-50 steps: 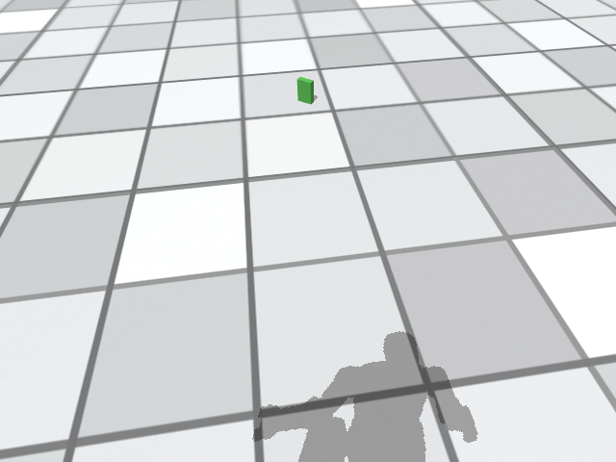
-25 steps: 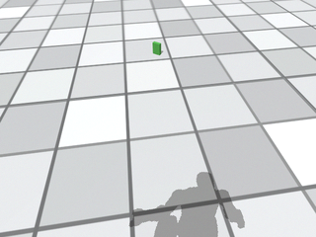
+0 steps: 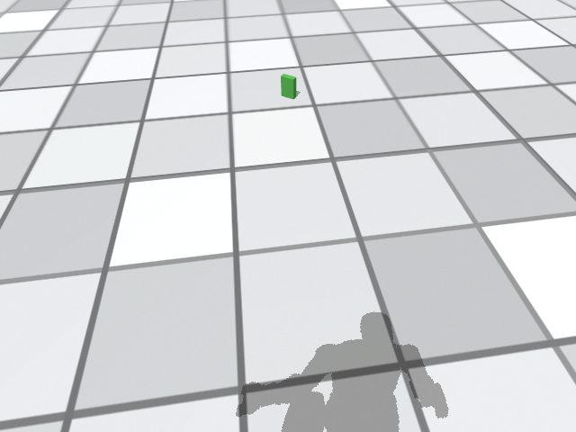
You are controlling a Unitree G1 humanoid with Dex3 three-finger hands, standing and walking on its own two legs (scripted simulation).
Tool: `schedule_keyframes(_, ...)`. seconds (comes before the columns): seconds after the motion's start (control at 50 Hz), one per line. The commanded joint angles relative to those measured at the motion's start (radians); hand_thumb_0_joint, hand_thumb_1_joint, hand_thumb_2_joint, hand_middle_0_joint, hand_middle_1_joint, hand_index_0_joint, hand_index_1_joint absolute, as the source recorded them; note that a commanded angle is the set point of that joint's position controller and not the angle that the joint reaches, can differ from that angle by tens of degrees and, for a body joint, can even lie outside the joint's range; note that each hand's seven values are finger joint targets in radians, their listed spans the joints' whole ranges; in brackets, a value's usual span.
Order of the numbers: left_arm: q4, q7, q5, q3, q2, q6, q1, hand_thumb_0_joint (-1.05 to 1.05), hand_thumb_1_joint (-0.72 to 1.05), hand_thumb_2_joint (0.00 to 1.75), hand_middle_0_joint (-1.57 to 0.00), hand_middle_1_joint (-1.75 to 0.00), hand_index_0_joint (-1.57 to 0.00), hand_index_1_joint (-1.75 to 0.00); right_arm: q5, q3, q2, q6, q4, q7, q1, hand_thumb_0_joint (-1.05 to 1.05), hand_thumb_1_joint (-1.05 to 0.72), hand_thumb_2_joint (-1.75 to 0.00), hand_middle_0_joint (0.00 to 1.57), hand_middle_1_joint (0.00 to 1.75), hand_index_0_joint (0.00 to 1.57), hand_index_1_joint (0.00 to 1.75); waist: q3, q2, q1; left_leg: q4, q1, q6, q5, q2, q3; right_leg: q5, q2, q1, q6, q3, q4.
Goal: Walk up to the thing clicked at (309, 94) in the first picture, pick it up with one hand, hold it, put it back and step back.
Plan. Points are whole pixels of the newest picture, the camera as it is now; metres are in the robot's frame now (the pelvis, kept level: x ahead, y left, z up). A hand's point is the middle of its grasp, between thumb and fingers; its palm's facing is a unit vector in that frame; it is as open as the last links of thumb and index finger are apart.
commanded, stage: stand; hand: left
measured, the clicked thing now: (288, 86) +2.26 +0.06 -0.71
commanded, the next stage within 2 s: walk up in 0.12 s
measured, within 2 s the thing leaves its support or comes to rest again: neither
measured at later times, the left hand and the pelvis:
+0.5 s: hand (167, 388) +0.22 +0.22 -0.12, palm faces -0.07 -0.88 -0.46, open 7.4 cm; pelvis +0.10 -0.09 -0.03, yaw -4 degrees
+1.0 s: hand (219, 310) +0.38 +0.17 -0.18, palm faces -0.02 -0.93 -0.36, open 7.4 cm; pelvis +0.38 -0.11 -0.03, yaw -1 degrees
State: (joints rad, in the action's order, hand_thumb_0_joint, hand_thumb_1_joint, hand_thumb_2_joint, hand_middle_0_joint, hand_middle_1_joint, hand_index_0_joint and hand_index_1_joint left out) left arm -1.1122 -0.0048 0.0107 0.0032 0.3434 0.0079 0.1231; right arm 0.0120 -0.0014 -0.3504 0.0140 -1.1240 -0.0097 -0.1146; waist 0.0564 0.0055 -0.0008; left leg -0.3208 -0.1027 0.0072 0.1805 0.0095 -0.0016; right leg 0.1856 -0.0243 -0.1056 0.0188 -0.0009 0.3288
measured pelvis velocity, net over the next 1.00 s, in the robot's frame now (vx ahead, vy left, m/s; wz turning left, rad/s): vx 0.38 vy -0.11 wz -0.02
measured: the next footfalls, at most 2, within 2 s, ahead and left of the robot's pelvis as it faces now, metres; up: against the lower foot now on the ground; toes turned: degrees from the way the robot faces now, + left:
right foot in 0.48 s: +0.19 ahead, -0.23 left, +0.00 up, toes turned -10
left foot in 0.94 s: +0.53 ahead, +0.01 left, +0.00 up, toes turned +3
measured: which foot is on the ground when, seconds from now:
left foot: down 0.00-0.48, up 0.50-0.92, down 0.94-1.00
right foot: down 0.00-0.18, up 0.20-0.46, down 0.48-0.98, up 1.00-1.00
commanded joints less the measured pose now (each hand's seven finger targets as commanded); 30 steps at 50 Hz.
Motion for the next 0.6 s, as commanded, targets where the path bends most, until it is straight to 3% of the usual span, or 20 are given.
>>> schedule_keyframes(0.0, 0.06, 0.015, -0.002, -0.041, 0.212, 0.024, -0.037, 0.0, 0.9, 0.9, -0.2, -0.3, -0.2, -0.3, -0.003, -0.038, -0.214, 0.019, 0.067, 0.018, 0.036, 0.0, -0.9, -0.9, 0.2, 0.3, 0.2, 0.3, -0.076, -0.016, -0.002, 0.038, 0.009, 0.025, -0.125, -0.134, 0.1, -0.122, -0.107, 0.009, -0.041, 0.087, -0.049)
schedule_keyframes(0.08, 0.059, 0.014, -0.002, -0.041, 0.215, 0.023, -0.037, 0.0, 0.9, 0.9, -0.2, -0.3, -0.2, -0.3, -0.003, -0.035, -0.21, 0.019, 0.066, 0.018, 0.03, 0.0, -0.9, -0.9, 0.2, 0.3, 0.2, 0.3, -0.073, -0.011, 0.001, 0.042, 0.002, 0.02, -0.118, -0.131, 0.101, -0.117, -0.106, 0.013, -0.042, 0.088, -0.048)
schedule_keyframes(0.1, 0.133, -0.027, 0.024, -0.121, 0.342, 0.04, 0.004, 0.0, 0.9, 0.9, -0.2, -0.3, -0.2, -0.3, 0.019, -0.119, -0.335, 0.047, 0.128, -0.012, -0.035, 0.0, -0.9, -0.9, 0.2, 0.3, 0.2, 0.3, -0.226, -0.028, 0.005, -0.048, 0.033, 0.095, 0.466, -0.136, 0.137, 0.402, -0.069, -0.027, -0.08, 0.111, 0.063)
schedule_keyframes(0.12, 0.14, -0.043, 0.032, -0.122, 0.323, 0.04, -0.048, 0.0, 0.9, 0.9, -0.2, -0.3, -0.2, -0.3, 0.029, -0.136, -0.355, 0.051, 0.118, -0.027, -0.035, 0.0, -0.9, -0.9, 0.2, 0.3, 0.2, 0.3, -0.141, 0.034, 0.021, -0.015, -0.012, 0.116, 0.618, -0.166, 0.182, 0.505, -0.068, -0.175, -0.086, 0.102, 0.147)
schedule_keyframes(0.14, 0.168, -0.053, 0.033, -0.119, 0.293, 0.035, -0.115, 0.0, 0.9, 0.9, -0.2, -0.3, -0.2, -0.3, 0.034, -0.145, -0.362, 0.051, 0.118, -0.032, -0.055, 0.0, -0.9, -0.9, 0.2, 0.3, 0.2, 0.3, -0.049, 0.095, 0.048, 0.068, 0.024, 0.141, 0.712, -0.208, 0.244, 0.482, -0.038, -0.372, -0.065, 0.044, 0.226)
schedule_keyframes(0.16, 0.198, -0.063, 0.034, -0.113, 0.263, 0.036, -0.171, 0.0, 0.9, 0.9, -0.2, -0.3, -0.2, -0.3, 0.029, -0.157, -0.372, 0.056, 0.124, -0.034, -0.073, 0.0, -0.9, -0.9, 0.2, 0.3, 0.2, 0.3, 0.019, 0.176, 0.078, 0.178, 0.059, 0.195, 0.723, -0.327, 0.375, 0.323, -0.017, -0.511, -0.041, -0.021, 0.4)
schedule_keyframes(0.18, 0.223, -0.065, 0.035, -0.112, 0.266, 0.041, -0.218, 0.0, 0.9, 0.9, -0.2, -0.3, -0.2, -0.3, 0.03, -0.166, -0.381, 0.065, 0.134, -0.033, -0.104, 0.0, -0.9, -0.9, 0.2, 0.3, 0.2, 0.3, 0.073, 0.15, 0.106, 0.238, 0.088, 0.249, 0.647, -0.429, 0.489, 0.287, -0.043, -0.643, -0.035, 0.041, 0.493)
schedule_keyframes(0.2, 0.23, -0.07, 0.029, -0.114, 0.276, 0.048, -0.212, 0.0, 0.9, 0.9, -0.2, -0.3, -0.2, -0.3, 0.027, -0.173, -0.386, 0.075, 0.149, -0.03, -0.089, 0.0, -0.9, -0.9, 0.2, 0.3, 0.2, 0.3, 0.08, 0.103, 0.088, 0.258, 0.121, 0.264, 0.585, -0.469, 0.507, 0.28, -0.09, -0.65, -0.038, 0.099, 0.474)
schedule_keyframes(0.22, 0.22, -0.079, 0.024, -0.111, 0.285, 0.057, -0.192, 0.0, 0.9, 0.9, -0.2, -0.3, -0.2, -0.3, 0.022, -0.169, -0.367, 0.081, 0.153, -0.031, -0.092, 0.0, -0.9, -0.9, 0.2, 0.3, 0.2, 0.3, 0.044, 0.055, 0.073, 0.248, 0.171, 0.254, 0.516, -0.433, 0.467, 0.271, -0.097, -0.639, -0.033, 0.103, 0.473)
schedule_keyframes(0.26, 0.204, -0.094, 0.023, -0.115, 0.288, 0.056, -0.132, 0.0, 0.9, 0.9, -0.2, -0.3, -0.2, -0.3, 0.027, -0.163, -0.347, 0.084, 0.172, -0.035, -0.066, 0.0, -0.9, -0.9, 0.2, 0.3, 0.2, 0.3, -0.022, 0.078, 0.05, 0.231, 0.176, 0.212, 0.507, -0.342, 0.327, 0.253, -0.084, -0.587, -0.018, 0.044, 0.474)
schedule_keyframes(0.32, 0.2, -0.112, 0.022, -0.122, 0.29, 0.043, -0.051, 0.0, 0.9, 0.9, -0.2, -0.3, -0.2, -0.3, 0.025, -0.17, -0.366, 0.086, 0.209, -0.045, 0.03, 0.0, -0.9, -0.9, 0.2, 0.3, 0.2, 0.3, -0.027, 0.174, -0.008, 0.232, 0.017, 0.178, 0.483, -0.296, 0.196, 0.168, -0.091, -0.402, -0.001, -0.002, 0.416)
schedule_keyframes(0.36, 0.194, -0.115, 0.021, -0.127, 0.289, 0.043, -0.036, 0.0, 0.9, 0.9, -0.2, -0.3, -0.2, -0.3, 0.03, -0.165, -0.358, 0.083, 0.215, -0.051, 0.05, 0.0, -0.9, -0.9, 0.2, 0.3, 0.2, 0.3, -0.036, 0.178, -0.02, 0.194, -0.08, 0.154, 0.437, -0.248, 0.111, 0.104, -0.08, -0.256, -0.003, -0.035, 0.336)
schedule_keyframes(0.4, 0.171, -0.11, 0.016, -0.134, 0.288, 0.045, 0.041, 0.0, 0.9, 0.9, -0.2, -0.3, -0.2, -0.3, 0.032, -0.16, -0.351, 0.079, 0.217, -0.053, 0.082, 0.0, -0.9, -0.9, 0.2, 0.3, 0.2, 0.3, -0.052, 0.165, -0.065, 0.104, -0.166, 0.14, 0.444, -0.213, 0.047, 0.036, -0.069, -0.093, -0.011, -0.071, 0.266)
schedule_keyframes(0.42, 0.14, -0.101, 0.016, -0.143, 0.297, 0.051, 0.124, 0.0, 0.9, 0.9, -0.2, -0.3, -0.2, -0.3, 0.029, -0.156, -0.342, 0.073, 0.219, -0.053, 0.103, 0.0, -0.9, -0.9, 0.2, 0.3, 0.2, 0.3, -0.068, 0.115, -0.113, -0.009, -0.245, 0.129, 0.464, -0.194, 0.005, -0.016, -0.053, 0.053, -0.024, -0.104, 0.204)
schedule_keyframes(0.44, 0.084, -0.084, 0.018, -0.162, 0.338, 0.06, 0.262, 0.0, 0.9, 0.9, -0.2, -0.3, -0.2, -0.3, 0.033, -0.138, -0.29, 0.069, 0.222, -0.051, 0.103, 0.0, -0.9, -0.9, 0.2, 0.3, 0.2, 0.3, -0.117, -0.068, -0.178, -0.264, -0.382, 0.103, 0.434, -0.135, -0.051, 0.034, -0.026, 0.259, -0.031, -0.101, 0.201)
schedule_keyframes(0.46, 0.049, -0.062, 0.029, -0.189, 0.412, 0.07, 0.397, 0.0, 0.9, 0.9, -0.2, -0.3, -0.2, -0.3, 0.037, -0.106, -0.199, 0.07, 0.232, -0.052, 0.077, 0.0, -0.9, -0.9, 0.2, 0.3, 0.2, 0.3, -0.145, -0.363, -0.237, -0.647, -0.595, 0.073, 0.489, -0.01, -0.133, 0.295, -0.094, 0.4, -0.05, 0.048, 0.092)
schedule_keyframes(0.48, 0.088, -0.048, 0.037, -0.193, 0.456, 0.078, 0.386, 0.0, 0.9, 0.9, -0.2, -0.3, -0.2, -0.3, 0.022, -0.089, -0.171, 0.065, 0.248, -0.052, 0.051, 0.0, -0.9, -0.9, 0.2, 0.3, 0.2, 0.3, -0.075, -0.412, -0.222, -0.878, -0.741, 0.04, 0.446, 0.061, 0.023, 0.677, -0.288, 0.285, -0.087, 0.436, -0.097)
schedule_keyframes(0.5, 0.152, -0.048, 0.022, -0.182, 0.481, 0.081, 0.236, 0.0, 0.9, 0.9, -0.2, -0.3, -0.2, -0.3, 0.009, -0.111, -0.263, 0.062, 0.253, -0.048, 0.012, 0.0, -0.9, -0.9, 0.2, 0.3, 0.2, 0.3, -0.048, -0.26, -0.141, -0.911, -0.699, 0.03, 0.332, 0.003, 0.089, 0.85, -0.427, 0.163, -0.157, 0.669, -0.287)
schedule_keyframes(0.52, 0.193, -0.048, 0.01, -0.176, 0.501, 0.087, 0.12, 0.0, 0.9, 0.9, -0.2, -0.3, -0.2, -0.3, 0.011, -0.12, -0.309, 0.066, 0.236, -0.046, 0.02, 0.0, -0.9, -0.9, 0.2, 0.3, 0.2, 0.3, 0.051, -0.218, -0.098, -0.925, -0.675, 0.03, 0.27, -0.063, 0.125, 0.842, -0.442, 0.021, -0.202, 0.707, -0.337)
schedule_keyframes(0.58, 0.211, -0.043, -0.001, -0.144, 0.389, 0.111, 0.029, 0.0, 0.9, 0.9, -0.2, -0.3, -0.2, -0.3, -0.013, -0.118, -0.317, 0.071, 0.176, -0.067, -0.05, 0.0, -0.9, -0.9, 0.2, 0.3, 0.2, 0.3, 0.057, -0.126, -0.004, -0.786, -0.526, 0.03, 0.106, -0.112, 0.157, 0.439, -0.273, -0.055, -0.149, 0.305, -0.232)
